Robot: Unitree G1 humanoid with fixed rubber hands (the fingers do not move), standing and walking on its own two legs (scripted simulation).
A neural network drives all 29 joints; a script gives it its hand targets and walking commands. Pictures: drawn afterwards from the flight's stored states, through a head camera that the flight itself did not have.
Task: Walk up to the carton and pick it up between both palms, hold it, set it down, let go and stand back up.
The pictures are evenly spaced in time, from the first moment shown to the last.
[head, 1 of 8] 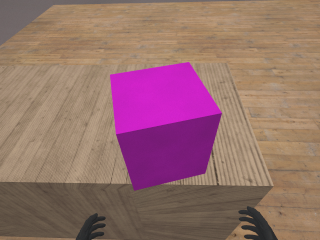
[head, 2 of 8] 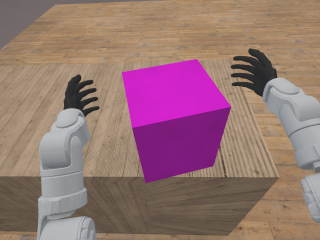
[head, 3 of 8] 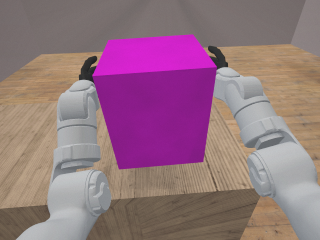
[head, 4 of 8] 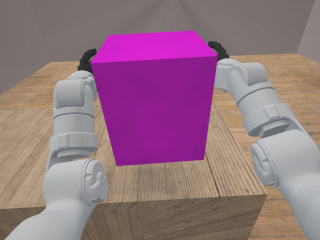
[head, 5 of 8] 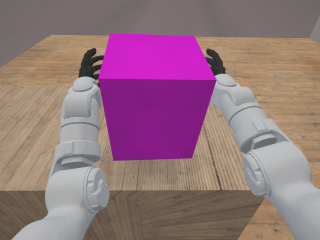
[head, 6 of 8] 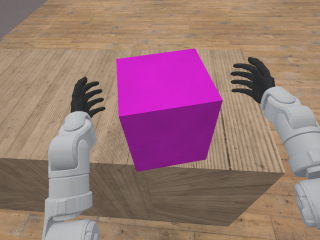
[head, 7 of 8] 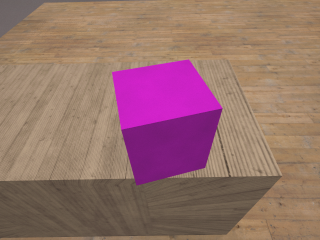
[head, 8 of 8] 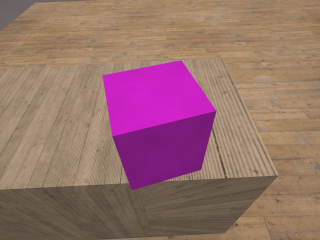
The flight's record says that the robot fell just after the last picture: no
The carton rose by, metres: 0.22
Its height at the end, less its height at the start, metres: +0.00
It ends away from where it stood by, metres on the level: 0.03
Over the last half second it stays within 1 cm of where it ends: yes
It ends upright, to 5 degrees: yes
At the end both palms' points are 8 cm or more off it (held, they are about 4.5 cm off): yes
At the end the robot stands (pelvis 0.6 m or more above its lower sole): yes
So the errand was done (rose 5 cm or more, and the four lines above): yes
